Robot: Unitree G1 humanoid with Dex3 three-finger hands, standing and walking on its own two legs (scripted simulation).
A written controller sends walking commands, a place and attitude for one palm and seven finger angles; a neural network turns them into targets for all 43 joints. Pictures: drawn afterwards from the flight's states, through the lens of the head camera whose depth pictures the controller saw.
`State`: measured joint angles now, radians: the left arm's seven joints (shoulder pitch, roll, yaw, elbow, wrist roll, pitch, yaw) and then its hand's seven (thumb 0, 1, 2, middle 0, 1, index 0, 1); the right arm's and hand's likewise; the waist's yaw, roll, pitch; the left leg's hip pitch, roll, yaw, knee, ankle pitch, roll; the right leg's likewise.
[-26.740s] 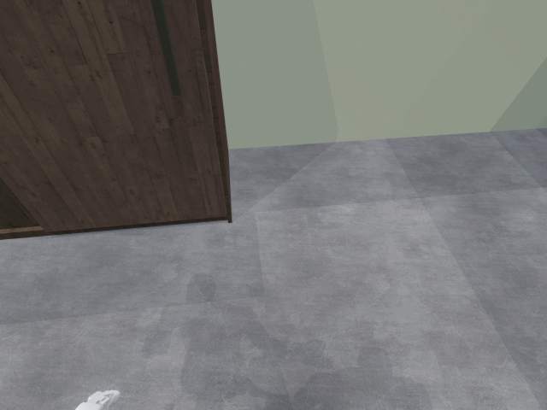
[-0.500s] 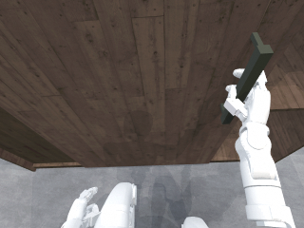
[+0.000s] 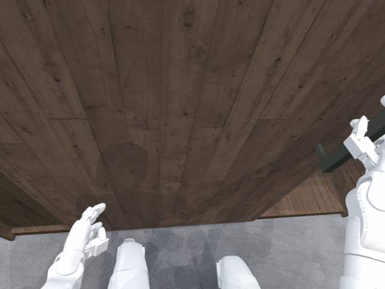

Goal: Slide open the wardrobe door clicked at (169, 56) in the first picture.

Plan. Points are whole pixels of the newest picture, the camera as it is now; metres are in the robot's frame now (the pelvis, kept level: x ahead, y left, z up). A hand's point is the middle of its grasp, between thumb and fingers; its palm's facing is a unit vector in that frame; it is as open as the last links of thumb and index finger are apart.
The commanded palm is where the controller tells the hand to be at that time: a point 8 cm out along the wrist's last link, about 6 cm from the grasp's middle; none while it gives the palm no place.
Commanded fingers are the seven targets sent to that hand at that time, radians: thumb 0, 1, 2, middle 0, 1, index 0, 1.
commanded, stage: step sideways, sliding the door along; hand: right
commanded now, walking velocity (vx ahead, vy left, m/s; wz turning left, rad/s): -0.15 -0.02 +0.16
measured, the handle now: (364, 122) +0.38 -0.30 +0.17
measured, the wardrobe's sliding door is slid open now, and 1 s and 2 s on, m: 0.52 0.64 0.64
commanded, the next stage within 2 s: stop walking and hold the door there in 0.64 s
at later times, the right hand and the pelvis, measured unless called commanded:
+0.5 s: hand (298, 134) +0.33 -0.15 +0.19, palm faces +0.54 +0.84 -0.03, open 6.6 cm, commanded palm +0.28 -0.11 +0.13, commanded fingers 0.00 -0.90 -0.90 0.45 1.40 0.45 1.40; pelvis +0.05 +0.07 +0.09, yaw +1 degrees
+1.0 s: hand (300, 140) +0.32 -0.16 +0.17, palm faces +0.54 +0.80 -0.26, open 7.1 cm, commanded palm +0.27 -0.16 +0.12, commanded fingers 0.00 -0.90 -0.90 0.45 1.40 0.45 1.40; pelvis +0.05 +0.11 +0.07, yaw +2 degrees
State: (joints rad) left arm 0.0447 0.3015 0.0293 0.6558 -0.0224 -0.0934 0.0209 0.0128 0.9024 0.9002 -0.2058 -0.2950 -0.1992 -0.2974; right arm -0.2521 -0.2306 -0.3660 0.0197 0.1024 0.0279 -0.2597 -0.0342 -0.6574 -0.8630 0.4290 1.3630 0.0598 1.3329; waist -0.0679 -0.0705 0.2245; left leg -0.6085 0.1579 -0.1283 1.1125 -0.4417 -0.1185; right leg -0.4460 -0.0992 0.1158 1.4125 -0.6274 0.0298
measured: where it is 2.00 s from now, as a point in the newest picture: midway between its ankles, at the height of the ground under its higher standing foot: outside the picture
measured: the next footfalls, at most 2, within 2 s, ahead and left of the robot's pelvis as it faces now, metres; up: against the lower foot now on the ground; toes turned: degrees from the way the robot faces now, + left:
right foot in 0.08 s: +0.03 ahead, -0.14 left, +0.00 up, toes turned +1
left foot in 0.56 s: +0.21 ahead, +0.30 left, +0.00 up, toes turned -16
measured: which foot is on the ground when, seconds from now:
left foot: down 0.00-0.10, up 0.12-0.54, down 0.56-0.66, up 0.68-0.82, down 0.84-1.00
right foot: up 0.00-0.06, down 0.08-0.80, up 0.82-1.00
